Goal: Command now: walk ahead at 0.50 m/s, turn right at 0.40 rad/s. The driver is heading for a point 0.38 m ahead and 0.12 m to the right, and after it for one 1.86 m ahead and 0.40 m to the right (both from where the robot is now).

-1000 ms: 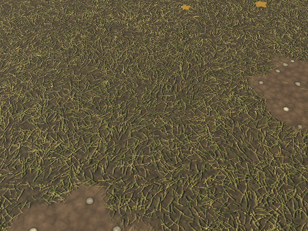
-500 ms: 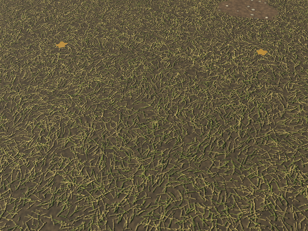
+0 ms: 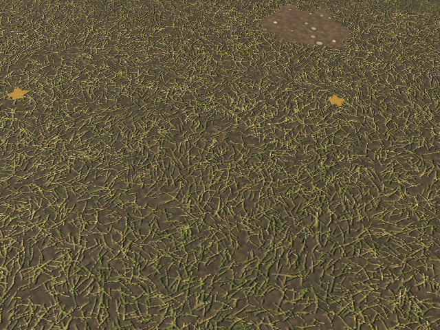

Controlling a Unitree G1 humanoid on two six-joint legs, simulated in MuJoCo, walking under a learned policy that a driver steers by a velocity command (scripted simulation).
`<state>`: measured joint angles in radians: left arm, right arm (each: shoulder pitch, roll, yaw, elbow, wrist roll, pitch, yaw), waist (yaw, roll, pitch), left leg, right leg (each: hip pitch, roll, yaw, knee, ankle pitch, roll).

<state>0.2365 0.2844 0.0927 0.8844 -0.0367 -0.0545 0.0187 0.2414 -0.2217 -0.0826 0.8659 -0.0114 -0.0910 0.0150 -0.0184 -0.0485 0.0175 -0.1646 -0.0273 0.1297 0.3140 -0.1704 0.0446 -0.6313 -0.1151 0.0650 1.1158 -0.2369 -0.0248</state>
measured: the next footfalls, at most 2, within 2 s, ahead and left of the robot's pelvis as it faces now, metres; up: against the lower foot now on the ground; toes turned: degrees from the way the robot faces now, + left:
right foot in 0.30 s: +0.33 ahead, -0.17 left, +0.00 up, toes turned -18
left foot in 0.80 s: +0.52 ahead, -0.03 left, +0.00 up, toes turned -30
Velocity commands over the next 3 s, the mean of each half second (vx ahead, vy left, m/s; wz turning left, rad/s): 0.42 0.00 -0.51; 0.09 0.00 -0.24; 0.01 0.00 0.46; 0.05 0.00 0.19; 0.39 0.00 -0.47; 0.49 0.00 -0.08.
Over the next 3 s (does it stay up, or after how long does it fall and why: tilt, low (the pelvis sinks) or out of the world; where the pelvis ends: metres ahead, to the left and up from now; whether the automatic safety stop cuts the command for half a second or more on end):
stays up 0.86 -0.23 -0.01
